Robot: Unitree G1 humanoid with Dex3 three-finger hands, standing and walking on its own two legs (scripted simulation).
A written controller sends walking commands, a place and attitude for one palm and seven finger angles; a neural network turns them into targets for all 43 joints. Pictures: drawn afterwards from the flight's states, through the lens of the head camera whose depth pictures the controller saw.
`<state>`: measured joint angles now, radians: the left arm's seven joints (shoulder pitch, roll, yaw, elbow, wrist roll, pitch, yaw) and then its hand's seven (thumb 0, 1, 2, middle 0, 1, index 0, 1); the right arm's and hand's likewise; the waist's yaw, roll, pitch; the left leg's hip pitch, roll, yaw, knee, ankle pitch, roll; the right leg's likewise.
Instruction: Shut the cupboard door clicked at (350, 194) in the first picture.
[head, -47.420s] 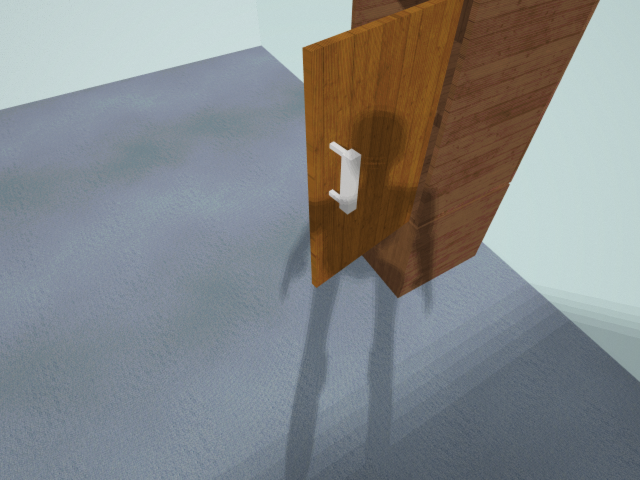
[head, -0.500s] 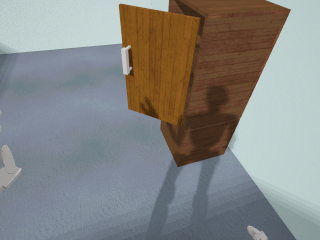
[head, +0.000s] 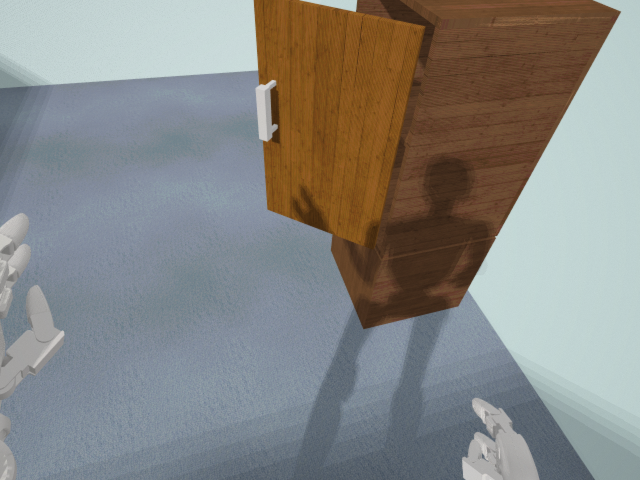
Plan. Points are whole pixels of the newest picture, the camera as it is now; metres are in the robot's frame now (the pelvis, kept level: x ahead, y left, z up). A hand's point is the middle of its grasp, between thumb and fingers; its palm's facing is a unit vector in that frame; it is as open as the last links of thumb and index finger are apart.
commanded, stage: let the arm hang, fingers relaxed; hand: left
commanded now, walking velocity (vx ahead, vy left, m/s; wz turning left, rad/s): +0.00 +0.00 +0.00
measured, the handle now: (268, 110) +0.90 +0.17 +0.01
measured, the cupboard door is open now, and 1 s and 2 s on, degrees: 48 48 48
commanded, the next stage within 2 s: look to check the result in 1.14 s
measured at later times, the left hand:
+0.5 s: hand out of the picture -0.05 +0.19 -0.18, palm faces +0.01 -0.99 -0.16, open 7.2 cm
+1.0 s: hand out of the picture -0.01 +0.21 -0.17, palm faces +0.00 -0.97 -0.25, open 7.4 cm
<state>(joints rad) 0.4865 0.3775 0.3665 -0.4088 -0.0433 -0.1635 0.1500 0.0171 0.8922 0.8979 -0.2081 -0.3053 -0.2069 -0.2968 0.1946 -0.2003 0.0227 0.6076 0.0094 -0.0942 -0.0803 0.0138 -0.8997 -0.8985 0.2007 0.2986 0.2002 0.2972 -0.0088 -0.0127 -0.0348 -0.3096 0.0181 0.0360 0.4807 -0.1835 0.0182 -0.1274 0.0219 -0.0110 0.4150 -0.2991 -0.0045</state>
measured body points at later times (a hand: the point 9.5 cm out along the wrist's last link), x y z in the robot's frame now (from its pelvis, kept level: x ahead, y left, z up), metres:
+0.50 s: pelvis -0.03 +0.01 +0.00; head -0.01 +0.03 +0.44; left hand -0.05 +0.24 -0.17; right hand -0.02 -0.25 -0.14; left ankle +0.04 +0.11 -0.74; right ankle -0.05 -0.12 -0.74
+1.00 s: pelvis -0.03 +0.00 +0.00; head -0.03 +0.00 +0.45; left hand -0.01 +0.26 -0.15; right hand +0.00 -0.25 -0.15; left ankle +0.04 +0.11 -0.74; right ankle -0.05 -0.12 -0.74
